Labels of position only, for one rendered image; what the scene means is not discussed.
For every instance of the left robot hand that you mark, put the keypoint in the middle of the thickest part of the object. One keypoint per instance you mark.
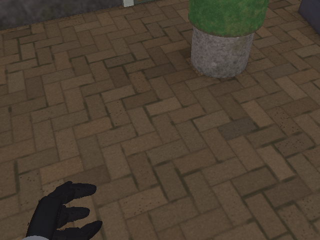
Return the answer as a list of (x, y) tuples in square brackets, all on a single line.
[(50, 214)]

